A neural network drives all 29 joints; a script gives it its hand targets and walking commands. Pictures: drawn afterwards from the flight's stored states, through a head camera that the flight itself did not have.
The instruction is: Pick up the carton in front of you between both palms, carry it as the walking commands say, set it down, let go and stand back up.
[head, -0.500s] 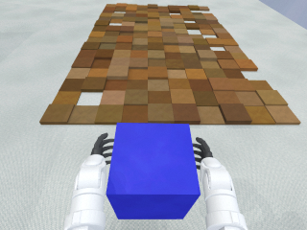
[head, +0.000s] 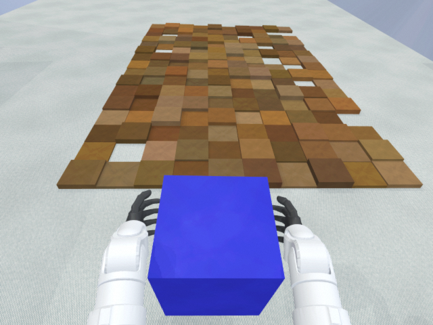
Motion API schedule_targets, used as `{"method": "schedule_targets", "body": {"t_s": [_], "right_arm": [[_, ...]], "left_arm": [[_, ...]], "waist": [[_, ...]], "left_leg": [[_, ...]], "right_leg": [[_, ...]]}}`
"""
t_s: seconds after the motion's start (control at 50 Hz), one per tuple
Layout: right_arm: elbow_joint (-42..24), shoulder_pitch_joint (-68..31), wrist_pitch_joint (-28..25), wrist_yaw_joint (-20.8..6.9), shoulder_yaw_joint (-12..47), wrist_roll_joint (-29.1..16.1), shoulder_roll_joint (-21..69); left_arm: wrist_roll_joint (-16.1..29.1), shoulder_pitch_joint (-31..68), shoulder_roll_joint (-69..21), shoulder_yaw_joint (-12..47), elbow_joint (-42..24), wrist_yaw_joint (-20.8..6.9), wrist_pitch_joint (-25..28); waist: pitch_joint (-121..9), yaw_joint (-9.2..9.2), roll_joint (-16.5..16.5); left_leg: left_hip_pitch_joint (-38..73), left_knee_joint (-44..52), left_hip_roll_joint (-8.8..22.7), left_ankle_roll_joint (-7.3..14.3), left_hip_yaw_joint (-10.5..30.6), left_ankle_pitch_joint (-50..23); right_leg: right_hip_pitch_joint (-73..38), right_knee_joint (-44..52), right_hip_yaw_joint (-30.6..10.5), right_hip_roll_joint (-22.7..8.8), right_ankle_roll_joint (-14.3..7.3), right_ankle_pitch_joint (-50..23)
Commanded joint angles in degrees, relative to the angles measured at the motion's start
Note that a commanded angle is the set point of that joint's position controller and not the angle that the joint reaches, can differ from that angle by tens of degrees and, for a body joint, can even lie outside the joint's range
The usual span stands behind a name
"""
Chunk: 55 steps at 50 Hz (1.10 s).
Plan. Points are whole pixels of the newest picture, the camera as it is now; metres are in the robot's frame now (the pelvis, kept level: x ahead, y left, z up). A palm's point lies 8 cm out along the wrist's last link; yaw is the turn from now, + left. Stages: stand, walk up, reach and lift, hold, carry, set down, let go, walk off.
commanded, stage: hold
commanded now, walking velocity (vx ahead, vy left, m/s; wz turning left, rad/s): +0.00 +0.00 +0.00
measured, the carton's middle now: (214, 249) +0.29 +0.00 -0.03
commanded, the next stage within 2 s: carry in 0.78 s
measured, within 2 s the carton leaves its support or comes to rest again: neither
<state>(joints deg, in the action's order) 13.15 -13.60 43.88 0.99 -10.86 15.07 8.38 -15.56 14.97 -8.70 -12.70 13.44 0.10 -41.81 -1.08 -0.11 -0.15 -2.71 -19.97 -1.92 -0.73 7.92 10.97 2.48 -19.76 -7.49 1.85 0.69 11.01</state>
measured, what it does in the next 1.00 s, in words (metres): stands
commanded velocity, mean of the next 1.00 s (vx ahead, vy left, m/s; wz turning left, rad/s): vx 0.13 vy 0.00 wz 0.00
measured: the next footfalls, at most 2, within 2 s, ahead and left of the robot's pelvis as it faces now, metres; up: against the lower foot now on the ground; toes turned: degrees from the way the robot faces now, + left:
left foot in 1.42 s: +0.36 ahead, +0.12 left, +0.00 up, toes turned +11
right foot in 1.90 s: +0.71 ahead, -0.07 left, +0.00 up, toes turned -11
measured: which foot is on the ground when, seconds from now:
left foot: down 0.00-1.00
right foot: down 0.00-1.00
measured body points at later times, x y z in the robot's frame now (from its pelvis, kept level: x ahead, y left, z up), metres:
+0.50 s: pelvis -0.01 +0.00 +0.00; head -0.06 +0.00 +0.45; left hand +0.30 +0.15 +0.05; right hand +0.29 -0.15 +0.04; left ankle +0.01 +0.13 -0.75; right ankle +0.01 -0.13 -0.75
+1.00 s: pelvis +0.03 +0.01 -0.01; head -0.01 +0.02 +0.43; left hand +0.33 +0.16 +0.06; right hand +0.33 -0.14 +0.06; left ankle +0.01 +0.14 -0.75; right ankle +0.01 -0.13 -0.75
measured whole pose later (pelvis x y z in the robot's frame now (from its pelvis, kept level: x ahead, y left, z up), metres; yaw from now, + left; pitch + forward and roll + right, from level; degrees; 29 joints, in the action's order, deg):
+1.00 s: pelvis +0.03 +0.01 -0.01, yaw +0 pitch +2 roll +0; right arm 0.0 -11.4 50.8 2.8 -8.5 10.5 8.0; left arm -11.2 12.5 -8.2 -8.9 0.0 2.4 -49.1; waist -8.2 0.4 1.2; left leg -14.6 -31.3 0.3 -0.6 0.4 18.1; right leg 14.5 -31.9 -3.4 -1.2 1.1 19.4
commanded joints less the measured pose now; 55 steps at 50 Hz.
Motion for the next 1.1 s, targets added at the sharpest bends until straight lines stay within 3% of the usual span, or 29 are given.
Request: {"method": "schedule_targets", "body": {"t_s": [0.0, 0.32, 0.74, 0.76, 0.8, 0.82, 0.9, 0.94, 0.96, 0.98, 1.0, 1.02, 1.04, 1.06, 1.08], "right_arm": [[-2.84, -30.06, -1.98, -14.50, 28.98, -14.66, 51.06], [-0.36, -36.97, -2.68, -15.37, 28.28, -14.60, 53.43], [-3.23, -32.58, -2.37, -14.99, 29.15, -15.10, 52.50], [-3.75, -34.18, -2.35, -14.86, 29.87, -15.30, 52.84], [-6.22, -34.19, -2.22, -14.48, 31.40, -16.49, 53.05], [-7.92, -34.93, -1.90, -14.21, 32.55, -17.26, 53.44], [-15.85, -34.88, 1.33, -12.43, 38.16, -21.14, 53.77], [-20.04, -34.24, 3.94, -11.24, 41.17, -23.14, 53.56], [-22.08, -34.05, 5.32, -10.52, 42.08, -23.67, 52.96], [-23.52, -32.27, 6.76, -9.68, 42.56, -23.90, 51.99], [-24.30, -29.17, 8.14, -8.79, 42.37, -23.73, 50.97], [-25.29, -25.98, 9.48, -7.66, 41.88, -23.06, 50.15], [-28.18, -24.37, 10.92, -6.46, 41.42, -22.87, 49.15], [-31.23, -23.17, 12.53, -5.32, 41.80, -23.26, 48.41], [-34.17, -21.76, 14.07, -4.35, 42.54, -23.99, 47.73]], "left_arm": [[13.62, 23.57, -52.77, 29.00, 2.23, -14.34, -0.71], [13.27, 30.48, -54.72, 27.92, 4.78, -15.36, 0.12], [13.97, 26.06, -54.32, 28.93, 1.80, -14.70, -0.32], [14.26, 26.81, -54.08, 29.89, 1.39, -14.54, -0.50], [15.54, 26.96, -54.62, 31.61, -0.89, -14.21, -0.64], [16.19, 27.84, -55.10, 32.79, -2.65, -13.85, -0.94], [19.29, 26.75, -55.16, 37.73, -10.79, -11.53, -4.10], [21.23, 25.91, -54.27, 40.70, -15.57, -10.12, -6.72], [22.03, 25.44, -53.64, 41.85, -17.87, -9.36, -8.15], [22.91, 24.52, -52.95, 43.12, -20.31, -8.56, -9.70], [23.80, 24.15, -52.55, 44.23, -22.47, -7.81, -11.29], [24.73, 23.94, -51.15, 45.15, -25.00, -7.18, -12.90], [26.10, 24.01, -50.87, 46.50, -27.35, -6.56, -14.35], [27.17, 21.99, -50.14, 47.00, -29.31, -5.83, -15.79], [27.69, 19.11, -49.42, 47.08, -31.08, -4.97, -17.16]], "waist": [[-7.96, 0.13, 0.02], [-10.41, 0.00, 0.18], [-11.42, 0.10, -0.11], [-10.67, 0.16, 1.40], [-10.99, 0.10, 1.18], [-9.74, 0.13, 1.55], [-15.34, -0.03, 5.74], [-15.22, -0.09, 6.27], [-14.11, -0.08, 4.00], [-13.32, 0.23, -2.23], [-12.85, 0.99, -11.16], [-10.05, 1.38, -15.64], [-9.01, 1.77, -13.65], [-10.73, 1.90, -10.82], [-13.29, 1.55, -8.93]], "left_leg": [[0.80, 3.04, -3.49, -0.48, -3.84, -7.80], [0.21, 2.08, -3.36, -0.15, -4.25, -3.84], [2.43, 2.26, -3.54, -0.60, -3.89, -11.05], [-4.89, -2.78, 6.32, 0.82, -2.99, -2.10], [-10.26, -1.22, 4.77, 1.21, -1.27, 21.48], [-12.76, -1.96, 4.26, 1.25, -1.57, 27.53], [-13.51, -10.86, 2.70, 0.40, -8.23, 14.10], [-13.24, -8.14, 2.33, 0.77, -9.46, 15.74], [-10.92, -4.89, 4.15, 1.40, -7.49, 17.50], [-6.83, -0.54, 8.95, 3.23, -0.42, 21.22], [-1.45, 5.16, 15.51, 6.24, 9.91, 22.66], [3.21, 6.34, 19.71, 9.95, 17.05, 14.00], [5.10, 5.06, 20.53, 11.92, 16.84, 4.49], [5.53, 3.44, 19.94, 11.94, 13.17, -2.90], [4.87, 1.19, 18.27, 10.57, 7.97, -6.99]], "right_leg": [[-1.22, 3.10, 3.66, 3.63, 0.26, -6.72], [-0.91, 2.16, 4.00, 3.25, 0.18, -3.17], [-2.72, 2.28, 3.68, 3.70, 0.30, -9.75], [4.57, -3.15, 2.37, -6.48, -0.46, -2.01], [8.95, 0.33, -1.00, -5.93, -1.43, 22.94], [11.08, 1.11, -2.06, -6.04, -2.00, 29.51], [9.78, 1.62, -4.73, -10.14, -4.75, 23.87], [11.30, 0.56, -4.02, -10.47, -5.40, 25.73], [14.62, -2.58, -1.47, -9.41, -4.79, 25.07], [20.32, -9.62, 3.42, -6.82, -3.17, 22.13], [27.47, -20.54, 10.45, -3.18, -1.12, 16.83], [35.35, -21.90, 13.15, -2.72, -0.30, 17.77], [37.55, -20.21, 13.49, -3.41, -0.49, 19.69], [34.85, -16.68, 13.98, -3.33, -0.69, 18.87], [29.48, -11.35, 15.32, -2.51, -0.80, 14.55]]}}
